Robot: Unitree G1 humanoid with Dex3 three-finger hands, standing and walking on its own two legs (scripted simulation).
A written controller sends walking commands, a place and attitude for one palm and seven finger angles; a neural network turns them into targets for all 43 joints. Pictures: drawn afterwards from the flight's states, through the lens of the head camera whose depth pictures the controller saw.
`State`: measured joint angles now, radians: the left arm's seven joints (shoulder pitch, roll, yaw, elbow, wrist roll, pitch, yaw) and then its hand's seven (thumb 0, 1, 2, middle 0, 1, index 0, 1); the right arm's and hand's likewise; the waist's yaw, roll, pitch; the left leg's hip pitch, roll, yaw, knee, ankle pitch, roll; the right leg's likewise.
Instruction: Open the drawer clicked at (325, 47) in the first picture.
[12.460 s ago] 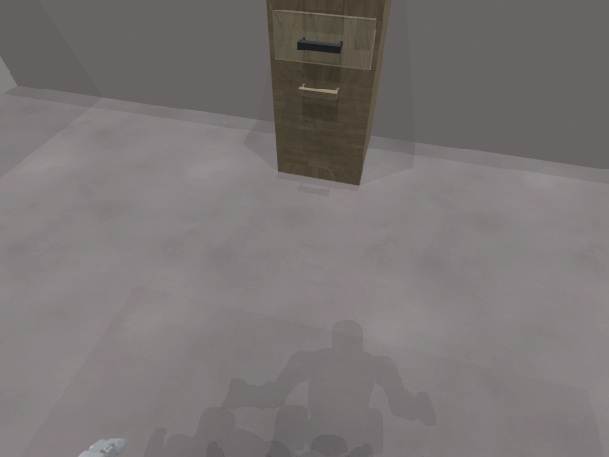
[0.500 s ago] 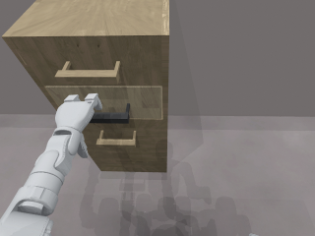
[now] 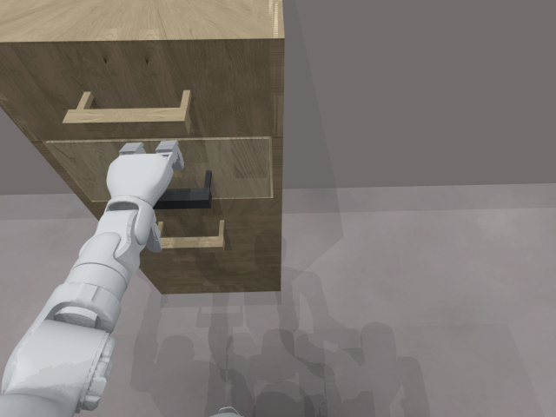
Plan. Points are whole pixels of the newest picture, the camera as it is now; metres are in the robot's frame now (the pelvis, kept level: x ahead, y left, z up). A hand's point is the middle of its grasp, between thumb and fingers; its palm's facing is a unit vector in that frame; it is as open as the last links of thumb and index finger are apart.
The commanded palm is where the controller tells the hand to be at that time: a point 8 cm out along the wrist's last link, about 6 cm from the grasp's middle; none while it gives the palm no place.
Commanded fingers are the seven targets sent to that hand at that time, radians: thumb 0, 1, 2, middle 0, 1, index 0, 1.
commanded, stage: move the hooked fingers above the handle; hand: left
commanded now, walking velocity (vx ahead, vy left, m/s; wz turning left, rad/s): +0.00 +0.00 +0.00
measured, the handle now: (168, 188) +0.52 +0.20 -0.05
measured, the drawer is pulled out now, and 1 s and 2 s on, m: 0.00 0.00 0.00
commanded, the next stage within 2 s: lower the fingers behind the handle in 0.88 s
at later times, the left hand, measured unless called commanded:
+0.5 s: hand (159, 190) +0.47 +0.19 +0.01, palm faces -0.06 -0.03 -1.00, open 13.8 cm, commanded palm +0.46 +0.19 +0.06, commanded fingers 0.00 -0.50 0.30 -0.30 -1.20 -0.30 -1.20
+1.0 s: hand (161, 190) +0.47 +0.19 +0.01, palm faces -0.08 -0.03 -1.00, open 13.8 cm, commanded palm +0.45 +0.19 +0.06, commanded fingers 0.00 -0.50 0.30 -0.30 -1.20 -0.30 -1.20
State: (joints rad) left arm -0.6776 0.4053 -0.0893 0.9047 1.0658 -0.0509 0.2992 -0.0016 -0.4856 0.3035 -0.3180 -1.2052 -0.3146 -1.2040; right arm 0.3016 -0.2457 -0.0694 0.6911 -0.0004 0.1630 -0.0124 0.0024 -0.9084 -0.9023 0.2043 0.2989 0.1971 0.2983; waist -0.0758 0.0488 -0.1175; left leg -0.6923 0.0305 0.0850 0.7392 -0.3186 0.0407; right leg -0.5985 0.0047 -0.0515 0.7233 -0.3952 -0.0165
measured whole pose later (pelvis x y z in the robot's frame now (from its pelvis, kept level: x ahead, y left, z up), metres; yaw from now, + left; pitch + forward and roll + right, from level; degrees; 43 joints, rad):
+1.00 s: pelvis +0.00 +0.00 -0.01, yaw +0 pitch +18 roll -1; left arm -0.75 0.42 -0.08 1.00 1.07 -0.02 0.31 0.00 -0.48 0.30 -0.32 -1.21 -0.31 -1.20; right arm 0.33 -0.24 -0.06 0.69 0.00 0.15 -0.02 0.00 -0.91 -0.90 0.21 0.30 0.20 0.30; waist -0.10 0.05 -0.13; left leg -0.76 0.05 0.08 0.78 -0.34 0.03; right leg -0.66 0.02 -0.05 0.75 -0.41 -0.02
